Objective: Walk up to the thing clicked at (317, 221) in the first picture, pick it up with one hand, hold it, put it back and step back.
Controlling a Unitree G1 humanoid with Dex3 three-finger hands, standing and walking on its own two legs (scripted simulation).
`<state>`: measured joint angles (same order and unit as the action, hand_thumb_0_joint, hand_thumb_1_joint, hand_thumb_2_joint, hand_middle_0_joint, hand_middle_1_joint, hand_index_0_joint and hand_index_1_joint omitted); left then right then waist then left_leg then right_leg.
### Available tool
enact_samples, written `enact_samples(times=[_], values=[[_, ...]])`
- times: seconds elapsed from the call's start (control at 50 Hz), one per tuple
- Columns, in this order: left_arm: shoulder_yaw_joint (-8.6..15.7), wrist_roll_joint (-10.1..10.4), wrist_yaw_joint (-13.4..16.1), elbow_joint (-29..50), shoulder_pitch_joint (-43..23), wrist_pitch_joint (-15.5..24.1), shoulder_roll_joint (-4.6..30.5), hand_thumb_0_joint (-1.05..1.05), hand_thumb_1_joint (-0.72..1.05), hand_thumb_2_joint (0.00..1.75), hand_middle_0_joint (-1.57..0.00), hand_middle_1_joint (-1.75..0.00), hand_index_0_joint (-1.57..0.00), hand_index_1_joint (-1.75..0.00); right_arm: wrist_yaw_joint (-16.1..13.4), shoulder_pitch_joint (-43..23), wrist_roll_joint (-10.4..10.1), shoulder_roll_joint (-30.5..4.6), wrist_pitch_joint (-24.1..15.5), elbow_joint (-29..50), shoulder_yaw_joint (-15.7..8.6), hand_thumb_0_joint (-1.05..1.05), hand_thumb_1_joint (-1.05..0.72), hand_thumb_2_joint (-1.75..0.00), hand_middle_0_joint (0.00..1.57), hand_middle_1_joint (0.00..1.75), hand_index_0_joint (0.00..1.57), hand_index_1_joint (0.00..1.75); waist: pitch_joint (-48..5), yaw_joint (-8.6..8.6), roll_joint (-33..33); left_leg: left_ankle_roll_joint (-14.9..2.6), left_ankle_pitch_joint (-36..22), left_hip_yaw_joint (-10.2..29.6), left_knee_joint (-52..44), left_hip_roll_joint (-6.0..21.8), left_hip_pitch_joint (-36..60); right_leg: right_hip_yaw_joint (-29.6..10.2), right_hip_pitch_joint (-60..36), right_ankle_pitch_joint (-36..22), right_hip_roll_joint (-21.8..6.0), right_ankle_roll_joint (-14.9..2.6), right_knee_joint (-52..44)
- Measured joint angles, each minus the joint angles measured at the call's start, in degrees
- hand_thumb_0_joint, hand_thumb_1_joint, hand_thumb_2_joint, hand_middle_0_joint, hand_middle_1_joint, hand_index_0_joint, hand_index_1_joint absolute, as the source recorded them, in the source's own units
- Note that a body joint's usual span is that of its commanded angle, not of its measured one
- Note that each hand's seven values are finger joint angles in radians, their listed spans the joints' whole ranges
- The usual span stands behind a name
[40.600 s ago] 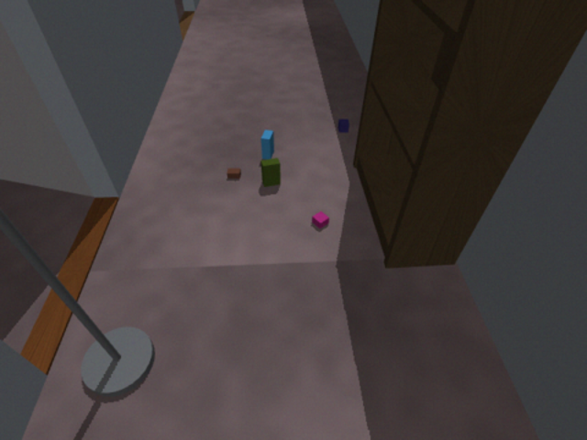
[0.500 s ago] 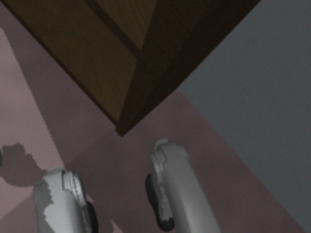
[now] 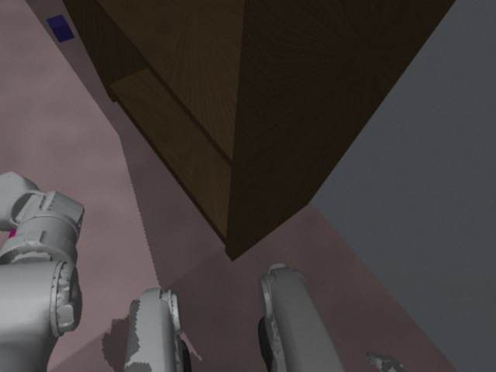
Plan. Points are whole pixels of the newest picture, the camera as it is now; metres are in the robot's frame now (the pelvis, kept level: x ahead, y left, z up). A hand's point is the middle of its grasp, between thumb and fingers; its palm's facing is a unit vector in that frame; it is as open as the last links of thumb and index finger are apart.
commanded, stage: lift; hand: left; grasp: from above
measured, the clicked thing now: (38, 224) +0.44 +0.32 -0.12
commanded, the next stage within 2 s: hold in 0.92 s
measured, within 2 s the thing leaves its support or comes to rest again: neither
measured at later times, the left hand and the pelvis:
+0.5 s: hand out of the picture +0.40 +0.25 +0.12, palm faces -0.20 -0.39 -0.90, open 6.3 cm; pelvis +0.05 -0.01 +0.18, yaw +2 degrees
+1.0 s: hand out of the picture +0.38 +0.26 +0.19, palm faces -0.18 -0.41 -0.90, open 6.0 cm; pelvis +0.06 +0.00 +0.25, yaw +2 degrees
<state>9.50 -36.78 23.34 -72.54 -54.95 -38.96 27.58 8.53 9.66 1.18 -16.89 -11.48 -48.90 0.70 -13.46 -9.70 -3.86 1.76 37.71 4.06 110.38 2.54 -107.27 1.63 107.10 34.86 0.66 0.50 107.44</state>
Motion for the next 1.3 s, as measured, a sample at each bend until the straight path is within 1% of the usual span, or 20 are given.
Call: enact_samples(times=[0.08, 0.18, 0.26, 0.32, 0.42, 0.52, 0.68, 0.84, 0.94, 1.02, 1.12, 1.3], values=[[-1.9, 2.0, 1.1, 2.2, 3.9, -1.9, -3.1, -0.09, 0.4, 0.11, -0.87, -0.18, -1.16, -0.25, -2.0, -0.6, -0.7, 0.2, 0.0, -0.4, 0.4, 0.01, -0.91, -0.9, 0.2, 0.3, 0.2, 0.3, -0.7, 0.95, 0.5, 0.38, -1.0, -0.2, -6.8, 0.3, 7.4, 0.2, -7.3, -0.8, 0.1, -0.48, -6.5], [-4.3, 3.6, 2.3, 4.2, 8.1, -3.4, -6.3, -0.09, 0.39, 0.13, -0.88, -0.17, -1.15, -0.24, -4.1, -0.9, -1.6, 0.3, -0.2, -1.3, 0.8, 0.01, -0.9, -0.9, 0.2, 0.3, 0.2, 0.3, -0.6, 1.98, 1.2, 0.76, -2.3, -0.3, -15.5, 0.6, 17.7, 0.5, -17.6, -1.8, 0.2, -0.99, -14.8], [-6.2, 4.5, 2.9, 4.3, 9.4, -4.3, -8.1, -0.08, 0.38, 0.14, -0.88, -0.17, -1.13, -0.25, -5.4, -0.6, -2.1, 0.5, -0.2, -2.2, 0.9, 0.01, -0.9, -0.9, 0.2, 0.3, 0.2, 0.3, -0.1, 2.58, 1.8, 1.06, -3.5, -0.4, -22.1, 0.8, 25.9, 0.7, -25.8, -2.7, 0.3, -1.33, -21.2], [-7.1, 5.0, 3.4, 2.7, 9.2, -4.8, -9.1, -0.07, 0.37, 0.15, -0.88, -0.18, -1.12, -0.25, -5.9, 0.0, -2.4, 0.6, -0.2, -2.7, 0.8, 0.01, -0.9, -0.9, 0.2, 0.3, 0.2, 0.3, 0.2, 2.81, 2.0, 1.22, -4.3, -0.3, -26.7, 0.9, 31.6, 0.9, -31.6, -3.3, 0.4, -1.54, -25.8], [-7.7, 6.1, 4.1, -1.0, 7.9, -5.5, -10.3, -0.06, 0.37, 0.16, -0.87, -0.19, -1.12, -0.27, -6.1, 1.6, -2.5, 0.6, -0.1, -2.4, 0.7, 0.01, -0.89, -0.9, 0.2, 0.3, 0.2, 0.3, 0.7, 3.0, 2.1, 1.33, -5.7, -0.4, -33.5, 1.1, 39.6, 1.1, -39.7, -4.6, 0.6, -1.73, -32.5], [-7.8, 6.3, 4.9, -2.9, 7.4, -5.5, -11.5, -0.06, 0.38, 0.15, -0.86, -0.2, -1.12, -0.27, -5.7, 2.9, -2.4, 0.5, 0.4, -1.4, 0.6, 0.01, -0.89, -0.9, 0.2, 0.3, 0.2, 0.3, 1.7, 3.44, 2.0, 1.22, -7.3, -0.9, -39.0, 1.2, 45.3, 0.9, -45.3, -6.1, 0.6, -1.65, -38.0], [-6.9, 8.1, 6.0, -0.1, 9.7, -6.2, -13.4, -0.06, 0.4, 0.14, -0.84, -0.22, -1.12, -0.3, -4.4, 3.6, -1.8, 0.8, 1.9, -0.9, 0.5, 0.01, -0.89, -0.9, 0.2, 0.3, 0.2, 0.3, 3.9, 4.34, 1.8, 0.81, -9.9, -1.8, -46.5, 1.1, 52.9, 0.2, -52.8, -8.8, 0.5, -1.23, -45.3], [-8.4, 8.7, 5.5, 1.1, 11.9, -7.1, -14.2, -0.06, 0.41, 0.11, -0.83, -0.23, -1.12, -0.3, -4.0, 4.1, -1.9, 1.3, 1.9, -1.8, 0.5, 0.01, -0.89, -0.89, 0.2, 0.3, 0.2, 0.3, 5.2, 5.08, 1.8, 0.31, -12.5, -2.5, -53.6, 0.8, 60.8, -0.3, -60.8, -11.5, 0.2, -0.75, -52.7], [-9.1, 8.9, 5.7, -0.1, 11.9, -7.5, -14.8, -0.07, 0.42, 0.1, -0.83, -0.25, -1.13, -0.31, -3.6, 4.6, -1.8, 1.3, 1.5, -2.4, 0.2, 0.01, -0.89, -0.89, 0.2, 0.3, 0.2, 0.3, 5.3, 5.66, 2.2, 0.0, -13.7, -2.9, -57.1, 0.4, 64.7, -0.6, -64.7, -12.6, -0.1, -0.46, -56.2], [-9.3, 8.6, 5.9, -0.4, 12.0, -7.4, -15.4, -0.06, 0.43, 0.09, -0.82, -0.26, -1.13, -0.33, -3.2, 4.5, -1.6, 1.1, 1.2, -2.6, -0.2, 0.01, -0.89, -0.89, 0.2, 0.3, 0.2, 0.3, 5.7, 6.0, 2.5, -0.23, -14.3, -3.2, -59.1, 0.2, 66.9, -0.9, -66.9, -13.3, -0.4, -0.24, -58.0], [-9.6, 8.3, 5.8, 1.2, 13.2, -7.1, -16.0, -0.06, 0.43, 0.08, -0.81, -0.27, -1.12, -0.34, -2.7, 4.2, -1.5, 1.0, 1.2, -2.4, -0.4, 0.01, -0.9, -0.89, 0.2, 0.3, 0.2, 0.3, 6.4, 6.4, 2.7, -0.47, -14.9, -3.6, -61.1, -0.1, 69.3, -1.2, -69.1, -13.8, -0.7, 0.01, -59.9], [-9.7, 8.5, 6.0, 2.8, 14.1, -7.7, -16.6, -0.05, 0.43, 0.08, -0.8, -0.31, -1.05, -0.35, -2.3, 3.9, -1.6, 1.1, 2.1, -1.7, -0.6, 0.01, -0.9, -0.9, 0.2, 0.3, 0.2, 0.3, 7.0, 7.11, 2.9, -0.6, -15.0, -3.9, -63.2, -0.5, 72.4, -1.4, -72.1, -13.7, -1.0, 0.12, -61.5]])
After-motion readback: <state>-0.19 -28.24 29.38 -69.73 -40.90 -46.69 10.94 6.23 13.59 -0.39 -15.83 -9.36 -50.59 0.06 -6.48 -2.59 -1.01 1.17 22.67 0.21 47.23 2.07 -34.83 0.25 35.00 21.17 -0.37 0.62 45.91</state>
